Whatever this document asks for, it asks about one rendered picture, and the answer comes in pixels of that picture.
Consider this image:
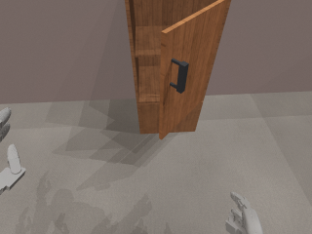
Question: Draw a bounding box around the left robot hand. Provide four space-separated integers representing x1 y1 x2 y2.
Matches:
0 107 26 195

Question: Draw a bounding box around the right robot hand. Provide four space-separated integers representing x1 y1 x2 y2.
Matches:
225 191 264 234

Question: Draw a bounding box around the handle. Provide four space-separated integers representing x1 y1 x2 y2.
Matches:
170 58 189 94

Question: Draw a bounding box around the cupboard door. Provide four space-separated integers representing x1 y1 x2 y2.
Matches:
159 0 228 140

